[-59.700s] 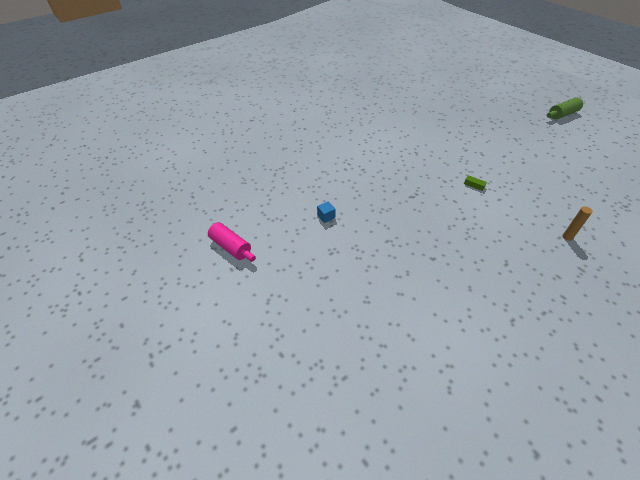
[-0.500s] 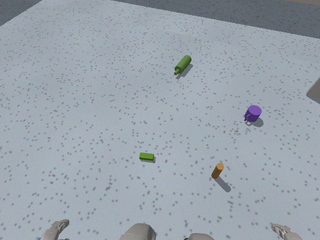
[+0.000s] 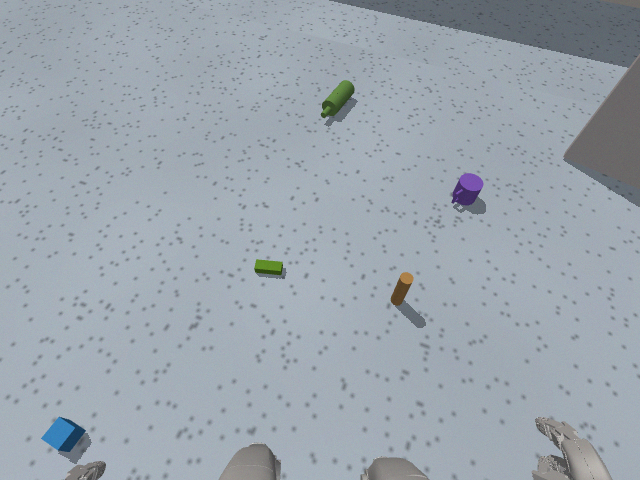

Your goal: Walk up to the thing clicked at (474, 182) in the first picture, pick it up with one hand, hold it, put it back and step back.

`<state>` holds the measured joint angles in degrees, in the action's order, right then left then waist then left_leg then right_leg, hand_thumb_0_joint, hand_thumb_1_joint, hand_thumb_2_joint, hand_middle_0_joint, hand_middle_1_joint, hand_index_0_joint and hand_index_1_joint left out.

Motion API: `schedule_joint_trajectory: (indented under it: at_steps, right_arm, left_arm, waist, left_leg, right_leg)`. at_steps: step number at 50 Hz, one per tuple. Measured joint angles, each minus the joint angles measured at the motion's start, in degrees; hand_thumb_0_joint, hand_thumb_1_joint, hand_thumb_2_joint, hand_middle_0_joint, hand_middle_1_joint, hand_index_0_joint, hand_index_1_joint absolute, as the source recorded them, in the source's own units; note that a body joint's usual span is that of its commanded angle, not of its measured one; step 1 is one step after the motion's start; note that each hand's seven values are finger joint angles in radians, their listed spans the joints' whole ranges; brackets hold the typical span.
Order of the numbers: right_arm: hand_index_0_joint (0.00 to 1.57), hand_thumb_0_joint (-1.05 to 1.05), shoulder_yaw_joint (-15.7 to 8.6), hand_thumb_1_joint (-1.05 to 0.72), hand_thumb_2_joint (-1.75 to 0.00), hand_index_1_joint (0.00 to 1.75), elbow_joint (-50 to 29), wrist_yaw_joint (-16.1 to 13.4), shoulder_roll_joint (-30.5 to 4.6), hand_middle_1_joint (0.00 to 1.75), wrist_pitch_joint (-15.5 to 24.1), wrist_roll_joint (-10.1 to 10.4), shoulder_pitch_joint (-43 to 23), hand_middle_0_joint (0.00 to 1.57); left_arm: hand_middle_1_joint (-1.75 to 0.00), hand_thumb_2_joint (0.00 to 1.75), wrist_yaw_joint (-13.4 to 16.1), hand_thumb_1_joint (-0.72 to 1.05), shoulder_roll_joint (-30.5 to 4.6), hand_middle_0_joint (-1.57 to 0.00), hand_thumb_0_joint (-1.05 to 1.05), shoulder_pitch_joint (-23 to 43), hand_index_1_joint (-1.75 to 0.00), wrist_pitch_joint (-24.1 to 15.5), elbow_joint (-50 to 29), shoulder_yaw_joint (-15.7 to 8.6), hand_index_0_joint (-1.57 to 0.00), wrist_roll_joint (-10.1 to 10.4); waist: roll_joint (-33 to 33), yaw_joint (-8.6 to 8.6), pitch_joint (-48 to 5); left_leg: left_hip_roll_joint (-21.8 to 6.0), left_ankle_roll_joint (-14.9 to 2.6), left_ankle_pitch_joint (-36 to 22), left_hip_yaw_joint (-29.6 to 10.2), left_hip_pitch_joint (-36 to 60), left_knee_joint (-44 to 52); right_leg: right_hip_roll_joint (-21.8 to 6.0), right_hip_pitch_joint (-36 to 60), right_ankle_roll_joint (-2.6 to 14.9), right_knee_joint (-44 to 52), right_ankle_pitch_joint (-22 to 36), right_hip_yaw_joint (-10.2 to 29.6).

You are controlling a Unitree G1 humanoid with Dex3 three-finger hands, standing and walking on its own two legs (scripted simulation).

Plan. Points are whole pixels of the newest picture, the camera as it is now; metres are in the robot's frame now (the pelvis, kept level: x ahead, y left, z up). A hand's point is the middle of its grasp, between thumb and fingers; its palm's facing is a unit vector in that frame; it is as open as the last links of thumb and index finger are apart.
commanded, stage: step back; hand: left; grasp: from above
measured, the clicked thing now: (268, 267) +0.78 +0.22 -0.74
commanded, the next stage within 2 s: stand in 1.96 s
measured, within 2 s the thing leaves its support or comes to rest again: neither
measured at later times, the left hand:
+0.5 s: hand out of the picture -0.04 +0.22 -0.15, palm faces +0.08 -0.92 -0.37, open 7.4 cm
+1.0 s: hand out of the picture -0.31 +0.16 -0.11, palm faces +0.07 -0.88 -0.48, open 7.4 cm
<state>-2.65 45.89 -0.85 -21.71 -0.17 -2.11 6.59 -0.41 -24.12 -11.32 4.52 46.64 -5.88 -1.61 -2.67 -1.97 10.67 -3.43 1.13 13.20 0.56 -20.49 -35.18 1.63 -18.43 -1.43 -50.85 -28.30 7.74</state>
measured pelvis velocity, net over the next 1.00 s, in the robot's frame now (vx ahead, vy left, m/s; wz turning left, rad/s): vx -0.32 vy -0.12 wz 0.05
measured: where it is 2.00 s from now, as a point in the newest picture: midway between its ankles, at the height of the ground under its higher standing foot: outside the picture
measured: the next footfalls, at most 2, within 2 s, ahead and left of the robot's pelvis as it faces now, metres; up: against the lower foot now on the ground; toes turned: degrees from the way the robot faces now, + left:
right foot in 0.04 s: +0.00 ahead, -0.14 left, +0.00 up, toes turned +4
left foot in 0.44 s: -0.12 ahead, +0.06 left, +0.00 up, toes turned +4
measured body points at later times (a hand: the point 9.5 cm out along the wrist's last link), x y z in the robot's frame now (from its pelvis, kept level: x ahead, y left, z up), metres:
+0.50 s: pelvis -0.16 -0.05 -0.01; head -0.10 -0.03 +0.44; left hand -0.05 +0.27 -0.12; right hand -0.05 -0.35 -0.12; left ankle -0.16 +0.06 -0.72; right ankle -0.05 -0.14 -0.71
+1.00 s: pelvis -0.32 -0.12 +0.01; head -0.29 -0.16 +0.46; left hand -0.31 +0.21 -0.08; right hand -0.20 -0.43 -0.13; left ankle -0.32 +0.06 -0.64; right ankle -0.31 -0.22 -0.72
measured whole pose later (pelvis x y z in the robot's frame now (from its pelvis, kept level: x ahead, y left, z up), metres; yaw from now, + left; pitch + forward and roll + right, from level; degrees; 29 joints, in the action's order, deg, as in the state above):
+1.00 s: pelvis -0.32 -0.12 +0.01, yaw +3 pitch -2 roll +3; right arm -3.3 51.0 0.2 -24.0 -3.9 -1.1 10.2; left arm 0.5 -20.1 -15.4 1.1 53.6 -3.6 -2.6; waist 3.3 -2.3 4.9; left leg 5.3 0.8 22.4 -9.5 -28.2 -62.9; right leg -1.7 -15.2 1.2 -35.5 -18.4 1.6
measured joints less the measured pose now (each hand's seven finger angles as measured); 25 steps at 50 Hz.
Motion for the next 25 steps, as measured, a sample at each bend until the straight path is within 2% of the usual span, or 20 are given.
schedule_joint_trajectory:
  at_steps: [2,3,4,5,7,8,10,12,16,19,21,22,23,24,25]
  right_arm:
    - [0.21,0.01,-0.14,-0.90,-0.90,0.30,-0.70,0.13,-0.96,0.30,-0.41,0.19,-0.87,0.20]
    - [0.21,0.01,-0.46,-0.90,-0.90,0.30,-0.53,0.10,-1.96,0.30,-0.78,0.47,-1.56,0.20]
    - [0.21,0.01,-0.84,-0.90,-0.90,0.30,-0.17,-0.02,-2.81,0.30,-1.31,0.79,-1.78,0.20]
    - [0.21,0.01,-1.11,-0.90,-0.90,0.30,0.35,-0.30,-3.03,0.30,-1.83,1.14,-1.50,0.20]
    - [0.21,0.01,-1.19,-0.90,-0.90,0.30,1.60,-0.91,-2.31,0.30,-2.60,1.56,-0.61,0.20]
    - [0.21,0.01,-0.99,-0.90,-0.90,0.30,2.06,-0.90,-2.09,0.30,-2.73,1.74,-0.16,0.20]
    - [0.21,0.01,-0.58,-0.90,-0.90,0.30,2.48,-0.85,-2.25,0.30,-2.45,2.10,1.02,0.20]
    - [0.21,0.01,-0.22,-0.90,-0.90,0.30,2.75,-1.15,-2.34,0.30,-1.99,2.19,2.19,0.20]
    - [0.21,0.01,0.30,-0.90,-0.90,0.30,3.52,-1.49,-2.03,0.30,-1.65,1.91,3.62,0.20]
    - [0.21,0.01,0.49,-0.90,-0.90,0.30,3.88,-1.27,-1.08,0.30,-1.56,1.44,4.08,0.20]
    - [0.21,0.01,0.53,-0.90,-0.90,0.30,3.90,-0.83,-0.48,0.30,-1.24,1.08,4.44,0.20]
    - [0.21,0.01,0.41,-0.90,-0.90,0.30,4.18,-0.66,0.10,0.30,-1.10,0.86,4.28,0.20]
    - [0.21,0.01,0.39,-0.90,-0.90,0.30,4.50,-0.44,1.00,0.30,-1.18,0.52,3.88,0.20]
    - [0.21,0.01,0.53,-0.90,-0.90,0.30,4.54,-0.07,1.49,0.30,-1.30,0.12,3.81,0.20]
    - [0.21,0.01,0.72,-0.90,-0.90,0.30,4.39,0.40,1.48,0.30,-1.43,-0.19,3.93,0.20]
  left_arm:
    - [-0.30,0.90,-0.16,0.90,0.17,-0.20,0.01,-0.01,-0.30,-0.60,0.68,-0.01,-0.20,-0.12]
    - [-0.30,0.90,-0.09,0.90,1.33,-0.20,0.01,0.69,-0.30,-0.94,1.59,0.03,-0.20,-0.27]
    - [-0.30,0.90,-0.23,0.90,2.57,-0.20,0.01,1.04,-0.30,-1.12,2.08,0.41,-0.20,-0.55]
    - [-0.30,0.90,-0.56,0.90,3.31,-0.20,0.01,0.72,-0.30,-1.21,1.97,0.89,-0.20,-0.72]
    - [-0.30,0.90,-0.95,0.90,3.66,-0.20,0.01,-0.34,-0.30,-1.19,1.28,1.55,-0.20,-1.04]
    - [-0.30,0.90,-0.88,0.90,3.84,-0.20,0.01,-0.76,-0.30,-1.11,1.02,1.71,-0.20,-1.07]
    - [-0.30,0.90,-0.55,0.90,4.37,-0.20,0.01,-0.96,-0.30,-0.99,0.61,1.97,-0.20,-1.02]
    - [-0.30,0.90,-0.17,0.90,4.50,-0.20,0.01,-0.37,-0.30,-1.07,-0.14,1.93,-0.21,-1.07]
    - [-0.30,0.90,0.75,0.90,4.12,-0.21,0.01,2.00,-0.30,-1.53,-3.01,1.74,-0.21,-1.07]
    - [-0.30,0.90,1.28,0.90,3.56,-0.20,0.01,4.30,-0.30,-1.57,-4.90,1.73,-0.21,-0.79]
    - [-0.30,0.90,1.28,0.90,2.98,-0.20,0.01,5.65,-0.30,-1.26,-5.56,1.97,-0.21,-0.42]
    - [-0.30,0.90,1.21,0.90,2.50,-0.20,0.01,6.36,-0.30,-1.00,-5.57,2.06,-0.20,-0.24]
    - [-0.30,0.90,1.15,0.90,1.96,-0.20,0.01,6.83,-0.30,-0.68,-5.26,1.99,-0.20,-0.10]
    - [-0.30,0.90,1.14,0.90,1.89,-0.20,0.01,6.78,-0.30,-0.38,-4.64,1.93,-0.20,0.04]
    - [-0.30,0.90,1.21,0.90,2.27,-0.20,0.01,6.36,-0.30,-0.05,-3.83,1.94,-0.20,0.05]
  waist:
    - [0.87,-0.08,0.33]
    - [3.51,0.42,1.38]
    - [6.24,1.29,1.92]
    - [7.21,1.71,1.38]
    - [5.19,0.33,-0.45]
    - [4.17,-0.25,-1.08]
    - [3.74,0.01,-2.11]
    - [3.77,0.39,-2.71]
    - [4.14,0.89,-1.77]
    - [3.35,1.40,-0.37]
    - [2.39,1.90,0.22]
    - [1.06,1.94,0.84]
    - [-1.21,1.37,1.71]
    - [-2.37,0.84,1.85]
    - [-2.09,1.06,1.34]
  left_leg:
    - [-0.83,0.86,0.31,0.28,-2.33,-2.91]
    - [-2.28,0.98,0.42,-1.13,-3.04,-4.46]
    - [-3.23,-0.18,0.28,-3.21,-3.74,-5.45]
    - [-2.05,-0.88,4.22,-5.31,-4.83,-7.51]
    - [3.09,-1.03,13.83,-6.32,-7.03,-16.98]
    - [5.29,-1.13,15.57,-6.37,-7.55,-21.66]
    - [8.38,-1.20,15.52,-7.37,-7.88,-28.17]
    - [9.66,-0.85,14.95,-7.72,-7.07,-30.58]
    - [8.96,0.21,16.37,-6.67,-2.51,-24.93]
    - [7.39,-0.11,16.51,-4.02,1.45,-15.17]
    - [6.38,-0.94,12.58,-2.30,4.61,-6.53]
    - [6.83,-1.82,8.54,-1.69,5.63,-3.54]
    - [7.95,-2.36,7.15,-0.57,6.14,-2.79]
    - [8.20,-2.65,6.68,0.31,6.19,-2.63]
    - [7.55,-2.86,6.45,0.24,5.64,-2.93]
  right_leg:
    - [-1.16,3.67,0.46,9.97,3.94,-2.01]
    - [0.32,4.56,0.90,11.41,5.04,-3.39]
    - [1.75,5.09,1.44,12.03,5.85,-5.06]
    - [1.88,4.57,1.88,11.81,6.20,-5.86]
    - [-0.05,2.38,2.59,10.76,6.74,-4.20]
    - [-0.94,1.81,2.74,11.28,7.55,-3.23]
    - [-1.92,1.22,2.71,13.54,9.76,-3.09]
    - [-2.11,0.01,2.90,14.79,11.50,-3.67]
    - [-1.43,-2.48,3.57,14.82,13.75,-5.99]
    - [-1.70,-4.47,3.73,13.41,14.78,-8.26]
    - [-2.23,-6.17,3.58,11.49,15.02,-9.66]
    - [-2.98,-6.95,3.39,10.15,15.00,-9.63]
    - [-3.94,-7.34,3.18,9.21,15.27,-8.43]
    - [-3.53,-8.01,3.12,7.71,12.04,-6.93]
    - [-1.83,-9.03,2.87,4.13,5.97,-5.63]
